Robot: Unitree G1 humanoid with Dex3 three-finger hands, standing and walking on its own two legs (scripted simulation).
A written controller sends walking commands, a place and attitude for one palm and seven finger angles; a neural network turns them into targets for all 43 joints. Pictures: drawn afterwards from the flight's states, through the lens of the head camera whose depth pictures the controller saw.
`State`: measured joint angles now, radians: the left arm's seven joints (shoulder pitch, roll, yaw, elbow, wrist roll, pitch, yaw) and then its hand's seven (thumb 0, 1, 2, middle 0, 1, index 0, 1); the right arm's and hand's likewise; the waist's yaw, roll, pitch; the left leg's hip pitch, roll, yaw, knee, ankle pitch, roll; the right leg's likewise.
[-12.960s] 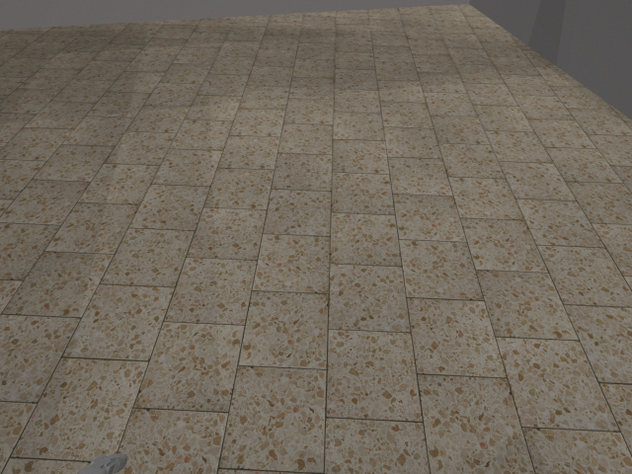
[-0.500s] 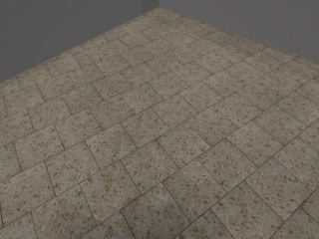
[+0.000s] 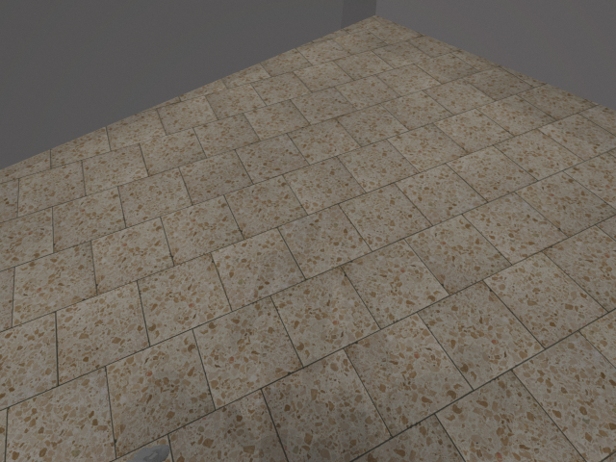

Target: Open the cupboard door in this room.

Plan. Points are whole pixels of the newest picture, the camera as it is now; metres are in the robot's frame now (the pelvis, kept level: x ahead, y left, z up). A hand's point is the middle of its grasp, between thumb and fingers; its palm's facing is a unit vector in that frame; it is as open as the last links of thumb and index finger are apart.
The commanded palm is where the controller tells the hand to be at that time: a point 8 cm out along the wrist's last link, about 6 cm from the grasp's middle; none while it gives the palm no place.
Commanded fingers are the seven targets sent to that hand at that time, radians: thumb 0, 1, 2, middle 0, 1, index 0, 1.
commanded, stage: turn or walk to find it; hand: left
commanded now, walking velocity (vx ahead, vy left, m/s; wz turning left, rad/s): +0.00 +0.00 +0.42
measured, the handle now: out of the picture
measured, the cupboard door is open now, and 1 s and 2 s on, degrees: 0 0 0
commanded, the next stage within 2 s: none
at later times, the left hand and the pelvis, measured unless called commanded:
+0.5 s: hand out of the picture -0.06 +0.22 -0.17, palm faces +0.30 -0.92 -0.25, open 7.3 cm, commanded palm none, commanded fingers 0.00 0.90 0.90 -0.20 -0.30 -0.20 -0.30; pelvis -0.03 +0.01 +0.00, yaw +15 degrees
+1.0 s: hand out of the picture -0.03 +0.20 -0.14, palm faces +0.44 -0.85 -0.29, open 7.3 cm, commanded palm none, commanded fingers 0.00 0.90 0.90 -0.20 -0.30 -0.20 -0.30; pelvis -0.04 -0.02 +0.00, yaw +27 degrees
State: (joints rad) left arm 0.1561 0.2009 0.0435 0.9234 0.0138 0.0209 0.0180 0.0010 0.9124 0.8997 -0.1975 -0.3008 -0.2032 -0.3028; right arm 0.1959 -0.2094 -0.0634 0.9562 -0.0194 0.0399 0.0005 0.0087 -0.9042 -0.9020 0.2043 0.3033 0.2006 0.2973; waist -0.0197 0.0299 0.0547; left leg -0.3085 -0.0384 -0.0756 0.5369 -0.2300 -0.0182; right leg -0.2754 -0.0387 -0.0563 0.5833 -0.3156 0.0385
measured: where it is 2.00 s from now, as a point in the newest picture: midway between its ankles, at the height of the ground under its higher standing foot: outside the picture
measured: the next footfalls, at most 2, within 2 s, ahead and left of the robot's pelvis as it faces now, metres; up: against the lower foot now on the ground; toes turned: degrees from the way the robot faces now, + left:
left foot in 0.50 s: -0.04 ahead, +0.13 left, +0.00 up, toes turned +19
right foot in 0.92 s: +0.03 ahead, -0.09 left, +0.00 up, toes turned +20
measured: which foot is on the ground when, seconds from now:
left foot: down 0.00-0.00, up 0.02-0.48, down 0.50-0.92, up 0.94-1.00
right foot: down 0.00-0.50, up 0.52-0.90, down 0.92-1.00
